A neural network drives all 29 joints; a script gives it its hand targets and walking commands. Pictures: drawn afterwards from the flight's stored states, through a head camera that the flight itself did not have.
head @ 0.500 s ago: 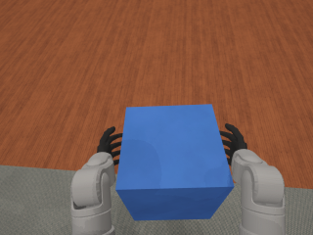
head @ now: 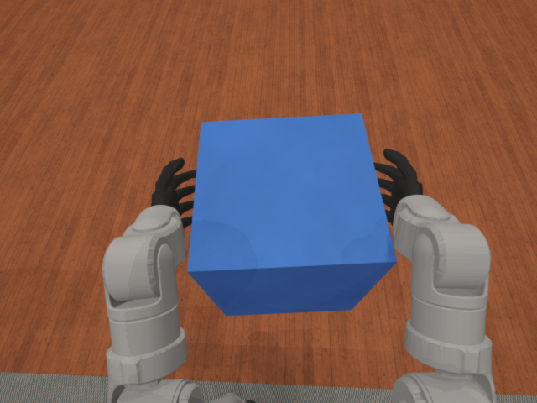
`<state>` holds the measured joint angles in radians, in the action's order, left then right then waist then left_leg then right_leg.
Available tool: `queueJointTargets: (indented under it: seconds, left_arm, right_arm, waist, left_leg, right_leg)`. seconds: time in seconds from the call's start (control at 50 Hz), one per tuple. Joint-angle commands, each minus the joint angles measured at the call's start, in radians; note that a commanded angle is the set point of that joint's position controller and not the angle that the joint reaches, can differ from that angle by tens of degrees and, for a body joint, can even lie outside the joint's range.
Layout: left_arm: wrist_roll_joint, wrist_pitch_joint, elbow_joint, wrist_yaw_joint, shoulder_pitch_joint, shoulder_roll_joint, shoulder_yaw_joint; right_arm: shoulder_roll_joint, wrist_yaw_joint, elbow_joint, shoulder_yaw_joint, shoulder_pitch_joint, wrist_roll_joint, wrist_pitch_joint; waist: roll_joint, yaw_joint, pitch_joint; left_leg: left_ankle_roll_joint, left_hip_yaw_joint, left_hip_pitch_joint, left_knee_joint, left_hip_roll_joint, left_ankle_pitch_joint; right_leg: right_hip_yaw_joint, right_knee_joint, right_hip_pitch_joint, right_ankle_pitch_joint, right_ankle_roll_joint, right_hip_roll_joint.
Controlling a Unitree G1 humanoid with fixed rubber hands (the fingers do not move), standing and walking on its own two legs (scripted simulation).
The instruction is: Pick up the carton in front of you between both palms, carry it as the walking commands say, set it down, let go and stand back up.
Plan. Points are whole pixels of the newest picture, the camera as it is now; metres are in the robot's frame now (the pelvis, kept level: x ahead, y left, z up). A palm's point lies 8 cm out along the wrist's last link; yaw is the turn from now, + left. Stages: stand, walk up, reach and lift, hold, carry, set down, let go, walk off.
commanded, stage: carry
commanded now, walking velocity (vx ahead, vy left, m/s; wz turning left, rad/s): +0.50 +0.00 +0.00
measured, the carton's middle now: (285, 227) +0.34 +0.00 +0.08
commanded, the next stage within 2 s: none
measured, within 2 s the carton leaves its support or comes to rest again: neither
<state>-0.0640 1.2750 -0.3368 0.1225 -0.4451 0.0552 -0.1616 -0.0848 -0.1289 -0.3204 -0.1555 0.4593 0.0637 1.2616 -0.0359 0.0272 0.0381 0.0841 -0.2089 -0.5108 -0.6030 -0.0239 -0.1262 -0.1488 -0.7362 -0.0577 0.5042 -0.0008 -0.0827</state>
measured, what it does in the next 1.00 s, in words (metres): climbs: right foot, then left foot 0.04 m higher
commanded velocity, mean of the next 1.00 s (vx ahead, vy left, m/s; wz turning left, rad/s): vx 0.50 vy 0.00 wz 0.00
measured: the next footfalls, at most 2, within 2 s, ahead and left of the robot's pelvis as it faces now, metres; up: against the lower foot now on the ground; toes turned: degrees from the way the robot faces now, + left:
right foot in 0.40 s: +0.44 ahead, -0.09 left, +0.03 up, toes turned -5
left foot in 0.78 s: +0.68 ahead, +0.12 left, +0.06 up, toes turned +5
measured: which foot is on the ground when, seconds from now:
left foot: down 0.00-0.44, up 0.46-0.76, down 0.78-1.00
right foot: up 0.00-0.38, down 0.40-0.82, up 0.84-1.00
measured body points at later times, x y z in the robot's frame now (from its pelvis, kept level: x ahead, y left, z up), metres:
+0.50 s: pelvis +0.31 -0.01 +0.02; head +0.39 -0.01 +0.46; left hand +0.72 +0.16 +0.15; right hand +0.73 -0.14 +0.15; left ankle +0.14 +0.08 -0.62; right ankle +0.40 -0.09 -0.69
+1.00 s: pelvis +0.64 +0.04 +0.08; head +0.71 +0.04 +0.53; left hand +1.06 +0.15 +0.21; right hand +1.02 -0.15 +0.21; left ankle +0.63 +0.12 -0.65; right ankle +0.62 -0.08 -0.53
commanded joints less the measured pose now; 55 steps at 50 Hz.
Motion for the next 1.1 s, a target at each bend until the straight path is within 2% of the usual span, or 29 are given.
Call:
queueJointTargets:
  seconds: [0.0,0.04,0.06,0.16,0.26,0.32,0.36,0.38,0.4,0.42,0.44,0.46,0.5,0.52,0.56,0.6,0.64,0.7,0.74,0.76,0.78,0.8,0.82,0.84,0.86,0.88,0.92,1.0,1.08]
  left_arm:
    - [0.43,0.043,0.018,-0.203,-0.779,0.692,0.653]
    - [0.447,0.051,0.078,-0.198,-0.879,0.761,0.626]
    - [0.445,0.051,0.117,-0.195,-0.907,0.787,0.61]
    - [0.43,0.045,0.231,-0.177,-1.07,0.886,0.558]
    - [0.399,0.052,0.326,-0.169,-1.124,0.928,0.508]
    - [0.38,0.054,0.373,-0.176,-1.119,0.954,0.484]
    - [0.374,0.052,0.398,-0.185,-1.111,0.968,0.476]
    - [0.373,0.048,0.407,-0.189,-1.105,0.971,0.473]
    - [0.376,0.041,0.401,-0.195,-1.116,0.978,0.473]
    - [0.371,0.029,0.387,-0.197,-1.13,0.972,0.474]
    - [0.379,0.023,0.385,-0.198,-1.121,0.968,0.474]
    - [0.405,0.022,0.339,-0.2,-1.134,0.986,0.485]
    - [0.454,0.013,0.203,-0.197,-1.22,1.018,0.516]
    - [0.475,0.012,0.146,-0.193,-1.253,1.023,0.532]
    - [0.508,0.011,0.062,-0.187,-1.261,1.019,0.567]
    - [0.522,0.014,0.018,-0.186,-1.245,0.988,0.593]
    - [0.524,0.021,0.033,-0.193,-1.215,0.962,0.611]
    - [0.517,0.03,0.128,-0.223,-1.171,0.943,0.619]
    - [0.509,0.035,0.213,-0.241,-1.155,0.949,0.609]
    - [0.505,0.036,0.253,-0.25,-1.153,0.959,0.602]
    - [0.488,0.035,0.285,-0.257,-1.155,0.96,0.592]
    - [0.478,0.043,0.286,-0.26,-1.124,0.975,0.588]
    - [0.457,0.04,0.31,-0.26,-1.175,0.977,0.576]
    - [0.439,0.034,0.336,-0.256,-1.151,0.998,0.557]
    - [0.415,0.029,0.34,-0.246,-1.126,0.99,0.531]
    - [0.392,0.025,0.345,-0.233,-1.104,0.986,0.512]
    - [0.35,0.015,0.336,-0.205,-1.075,0.97,0.48]
    - [0.28,0.002,0.312,-0.159,-1.048,0.901,0.45]
    - [0.256,0.021,0.326,-0.14,-1.046,0.835,0.449]
  right_arm:
    - [-0.646,0.222,0.039,0.638,0.695,-0.447,0.047]
    - [-0.722,0.221,0.066,0.621,0.821,-0.482,0.054]
    - [-0.763,0.222,0.075,0.618,0.883,-0.497,0.055]
    - [-0.863,0.229,0.156,0.564,1.095,-0.512,0.058]
    - [-0.894,0.234,0.268,0.498,1.135,-0.478,0.071]
    - [-0.922,0.239,0.316,0.477,1.127,-0.451,0.072]
    - [-0.944,0.242,0.335,0.476,1.135,-0.442,0.068]
    - [-0.952,0.243,0.34,0.482,1.145,-0.443,0.065]
    - [-0.961,0.242,0.34,0.494,1.152,-0.445,0.059]
    - [-0.98,0.242,0.312,0.506,1.197,-0.452,0.058]
    - [-0.992,0.241,0.309,0.504,1.189,-0.451,0.059]
    - [-0.983,0.232,0.282,0.502,1.216,-0.441,0.053]
    - [-0.963,0.211,0.211,0.486,1.221,-0.425,0.045]
    - [-0.941,0.198,0.189,0.475,1.199,-0.408,0.041]
    - [-0.892,0.175,0.154,0.464,1.137,-0.369,0.036]
    - [-0.836,0.158,0.135,0.464,1.079,-0.324,0.033]
    - [-0.794,0.149,0.154,0.469,1.025,-0.284,0.033]
    - [-0.777,0.152,0.212,0.482,0.991,-0.254,0.037]
    - [-0.785,0.164,0.263,0.49,0.992,-0.256,0.039]
    - [-0.797,0.174,0.306,0.49,0.975,-0.263,0.037]
    - [-0.815,0.185,0.333,0.49,0.97,-0.282,0.035]
    - [-0.807,0.19,0.365,0.479,0.933,-0.269,0.031]
    - [-0.869,0.202,0.355,0.502,0.99,-0.311,0.03]
    - [-0.902,0.214,0.317,0.532,1.039,-0.361,0.033]
    - [-0.959,0.225,0.29,0.565,1.084,-0.412,0.032]
    - [-1.0,0.234,0.253,0.584,1.135,-0.457,0.027]
    - [-1.04,0.246,0.196,0.598,1.215,-0.524,0.019]
    - [-1.034,0.26,0.163,0.595,1.258,-0.574,0.021]
    - [-0.973,0.264,0.235,0.566,1.225,-0.567,0.04]
  waist:
    - [0.321,0.039,0.451]
    - [0.13,0.04,0.423]
    - [0.092,0.026,0.422]
    - [0.13,0.024,0.441]
    - [0.16,0.051,0.406]
    - [0.172,0.055,0.365]
    - [0.199,0.029,0.358]
    - [0.204,-0.015,0.389]
    - [0.171,-0.074,0.471]
    - [-0.062,-0.129,0.622]
    - [-0.311,-0.129,0.725]
    - [-0.249,-0.134,0.682]
    - [-0.071,-0.147,0.573]
    - [-0.04,-0.138,0.57]
    - [-0.037,-0.131,0.583]
    - [-0.053,-0.133,0.575]
    - [-0.062,-0.134,0.537]
    - [-0.119,-0.111,0.47]
    - [-0.132,-0.049,0.473]
    - [-0.08,0.016,0.536]
    - [-0.011,0.072,0.617]
    - [0.343,0.09,0.738]
    - [0.337,0.088,0.651]
    - [0.223,0.082,0.565]
    - [0.102,0.083,0.524]
    - [0.071,0.076,0.501]
    - [0.096,0.062,0.51]
    - [0.124,0.057,0.474]
    - [0.191,0.038,0.399]
  left_leg:
    - [0.188,0.723,0.781,0.289,-0.367,-0.063]
    - [0.149,0.526,0.693,0.216,-0.302,0.136]
    - [0.132,0.466,0.657,0.214,-0.287,0.184]
    - [0.141,0.328,0.642,0.221,-0.251,0.25]
    - [0.134,0.254,0.731,0.176,-0.209,0.417]
    - [0.11,0.2,0.729,0.162,-0.181,0.526]
    - [0.069,0.13,0.673,0.102,-0.16,0.73]
    - [0.04,0.075,0.62,-0.018,-0.148,0.86]
    - [-0.002,0.038,0.496,-0.185,-0.126,0.752]
    - [-0.058,0.078,0.243,-0.452,-0.068,0.372]
    - [-0.096,0.147,-0.083,-0.734,0.098,-0.367]
    - [-0.076,0.25,-0.245,-0.892,0.09,-0.392]
    - [-0.031,0.26,-0.38,-0.884,0.019,-0.362]
    - [-0.023,0.271,-0.376,-0.82,-0.006,-0.329]
    - [-0.024,0.243,-0.351,-0.756,-0.006,-0.316]
    - [-0.03,0.213,-0.387,-0.689,-0.007,-0.375]
    - [-0.039,0.18,-0.367,-0.526,-0.012,-0.379]
    - [-0.046,0.078,-0.124,-0.183,0.04,-0.252]
    - [-0.028,-0.037,0.142,-0.059,0.123,-0.216]
    - [-0.002,-0.05,0.39,0.016,0.141,-0.11]
    - [0.03,0.133,0.667,0.025,0.018,-0.156]
    - [0.213,0.754,0.878,0.135,-0.295,-0.169]
    - [0.256,0.914,0.911,0.23,-0.311,0.046]
    - [0.254,0.791,0.886,0.147,-0.3,0.263]
    - [0.217,0.679,0.865,0.09,-0.279,0.406]
    - [0.173,0.611,0.846,0.082,-0.254,0.417]
    - [0.12,0.54,0.822,0.12,-0.22,0.283]
    - [0.152,0.47,0.778,0.189,-0.227,0.218]
    - [0.105,0.292,0.564,0.24,-0.182,0.27]
  right_leg:
    - [0.146,-0.667,-0.612,0.006,0.042,0.1]
    - [0.174,-0.674,-0.668,-0.076,0.081,0.036]
    - [0.179,-0.611,-0.666,-0.123,0.084,0.01]
    - [0.122,-0.465,-0.707,-0.18,0.057,0.012]
    - [0.064,-0.27,-0.806,-0.263,0.051,0.021]
    - [0.01,-0.061,-0.731,-0.321,0.057,0.056]
    - [-0.059,0.081,-0.548,-0.324,0.076,0.122]
    - [-0.106,0.153,-0.374,-0.347,0.09,0.172]
    - [-0.078,0.22,-0.1,-0.436,0.112,0.149]
    - [0.252,0.168,0.264,-0.547,0.2,-0.086]
    - [0.662,0.269,0.531,-0.665,0.341,-0.282]
    - [0.685,0.303,0.557,-0.624,0.362,-0.261]
    - [0.526,0.227,0.492,-0.755,0.289,-0.221]
    - [0.483,0.232,0.464,-0.716,0.252,-0.202]
    - [0.431,0.261,0.439,-0.612,0.229,-0.188]
    - [0.408,0.272,0.438,-0.602,0.247,-0.196]
    - [0.354,0.294,0.382,-0.603,0.249,-0.181]
    - [0.202,0.311,0.203,-0.688,0.201,-0.116]
    - [0.119,0.193,0.095,-0.887,0.167,-0.109]
    - [0.053,0.041,0.003,-0.953,0.117,-0.082]
    - [0.05,-0.152,-0.185,-0.696,0.066,-0.064]
    - [0.067,-0.451,-0.472,-0.277,0.007,0.074]
    - [0.157,-0.648,-0.646,0.045,0.007,0.164]
    - [0.197,-0.774,-0.767,0.025,0.029,0.124]
    - [0.184,-0.792,-0.825,0.003,0.037,0.094]
    - [0.18,-0.756,-0.852,-0.017,0.045,0.078]
    - [0.17,-0.652,-0.823,-0.049,0.053,0.068]
    - [0.104,-0.494,-0.845,-0.018,0.05,0.069]
    - [0.009,-0.093,-0.569,-0.117,0.056,0.098]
